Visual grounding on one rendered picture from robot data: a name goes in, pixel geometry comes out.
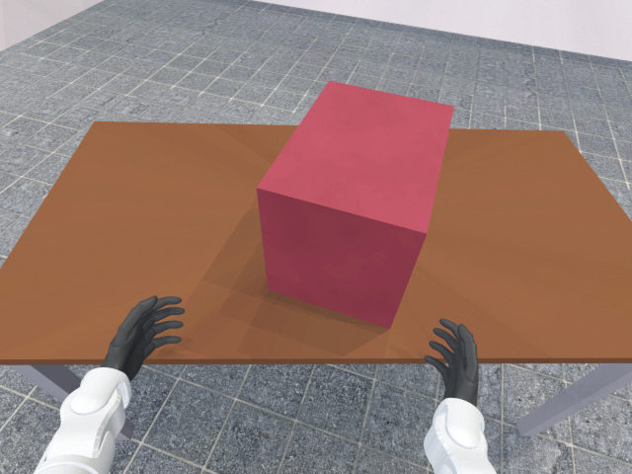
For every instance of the right robot forearm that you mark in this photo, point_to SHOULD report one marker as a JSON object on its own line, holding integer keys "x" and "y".
{"x": 455, "y": 444}

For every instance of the carton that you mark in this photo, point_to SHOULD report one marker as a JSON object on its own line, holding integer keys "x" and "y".
{"x": 346, "y": 206}

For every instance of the table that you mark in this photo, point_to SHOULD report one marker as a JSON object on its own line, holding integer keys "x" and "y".
{"x": 526, "y": 248}

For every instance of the left robot forearm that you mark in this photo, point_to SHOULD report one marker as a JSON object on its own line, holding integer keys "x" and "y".
{"x": 91, "y": 418}

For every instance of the robot right hand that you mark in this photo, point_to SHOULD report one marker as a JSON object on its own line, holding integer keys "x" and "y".
{"x": 461, "y": 377}

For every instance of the robot left hand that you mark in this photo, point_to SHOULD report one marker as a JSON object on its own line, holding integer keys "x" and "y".
{"x": 134, "y": 341}

